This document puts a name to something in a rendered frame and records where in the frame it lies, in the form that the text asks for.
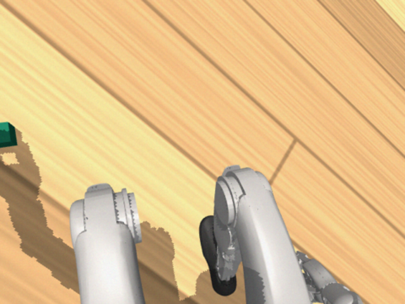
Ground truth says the right robot hand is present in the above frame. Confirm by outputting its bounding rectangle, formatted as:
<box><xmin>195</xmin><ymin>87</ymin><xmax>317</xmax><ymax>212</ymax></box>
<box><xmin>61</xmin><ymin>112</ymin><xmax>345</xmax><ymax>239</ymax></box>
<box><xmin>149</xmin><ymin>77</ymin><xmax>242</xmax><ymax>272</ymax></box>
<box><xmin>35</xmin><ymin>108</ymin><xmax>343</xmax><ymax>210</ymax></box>
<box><xmin>296</xmin><ymin>251</ymin><xmax>338</xmax><ymax>304</ymax></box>

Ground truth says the right robot foot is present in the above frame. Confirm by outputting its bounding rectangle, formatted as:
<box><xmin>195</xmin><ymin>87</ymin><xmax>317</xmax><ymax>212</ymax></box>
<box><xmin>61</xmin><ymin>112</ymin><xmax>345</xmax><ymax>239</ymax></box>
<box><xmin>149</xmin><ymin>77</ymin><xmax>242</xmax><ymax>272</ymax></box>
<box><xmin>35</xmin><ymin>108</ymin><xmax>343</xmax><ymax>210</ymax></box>
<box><xmin>199</xmin><ymin>215</ymin><xmax>237</xmax><ymax>296</ymax></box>

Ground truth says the right robot arm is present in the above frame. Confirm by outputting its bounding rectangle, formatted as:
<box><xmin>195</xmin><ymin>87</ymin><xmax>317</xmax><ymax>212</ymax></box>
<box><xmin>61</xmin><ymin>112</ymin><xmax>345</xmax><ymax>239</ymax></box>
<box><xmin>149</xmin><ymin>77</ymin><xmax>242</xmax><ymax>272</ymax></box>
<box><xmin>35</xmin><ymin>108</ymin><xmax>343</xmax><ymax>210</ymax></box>
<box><xmin>321</xmin><ymin>283</ymin><xmax>363</xmax><ymax>304</ymax></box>

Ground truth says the small box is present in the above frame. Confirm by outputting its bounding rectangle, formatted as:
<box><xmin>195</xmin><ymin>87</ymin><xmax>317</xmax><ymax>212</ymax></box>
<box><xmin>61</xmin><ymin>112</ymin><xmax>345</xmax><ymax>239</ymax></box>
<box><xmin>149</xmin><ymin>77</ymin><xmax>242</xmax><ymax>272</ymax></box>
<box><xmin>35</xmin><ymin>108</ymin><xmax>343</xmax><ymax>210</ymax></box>
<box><xmin>0</xmin><ymin>122</ymin><xmax>17</xmax><ymax>148</ymax></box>

